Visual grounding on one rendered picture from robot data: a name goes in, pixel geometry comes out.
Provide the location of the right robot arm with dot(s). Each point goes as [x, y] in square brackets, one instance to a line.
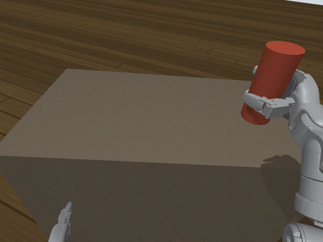
[306, 125]

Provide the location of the can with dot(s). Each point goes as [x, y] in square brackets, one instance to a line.
[275, 70]

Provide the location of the left robot hand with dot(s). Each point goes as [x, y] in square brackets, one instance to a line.
[61, 232]

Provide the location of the right robot hand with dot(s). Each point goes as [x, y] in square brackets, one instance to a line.
[302, 89]

